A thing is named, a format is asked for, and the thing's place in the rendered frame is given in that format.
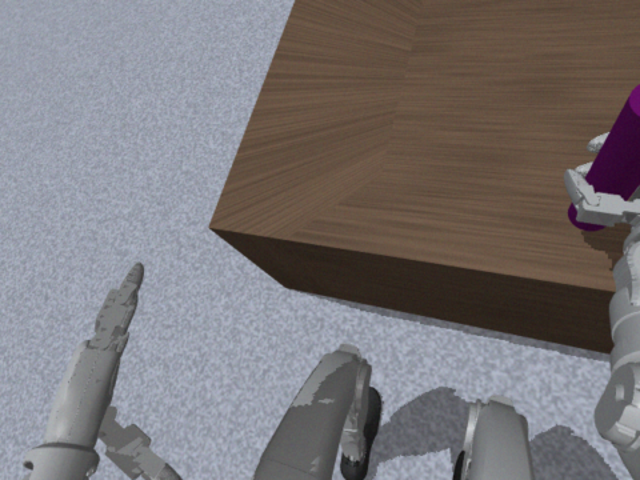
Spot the left robot foot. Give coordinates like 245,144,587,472
340,386,381,480

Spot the left robot arm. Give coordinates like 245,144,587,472
22,443,100,480

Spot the right robot arm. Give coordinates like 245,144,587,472
594,226,640,480

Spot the can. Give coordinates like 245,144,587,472
568,84,640,231

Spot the right robot hand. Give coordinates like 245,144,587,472
564,132,640,232

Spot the left robot hand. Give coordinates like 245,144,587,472
43,262,182,480

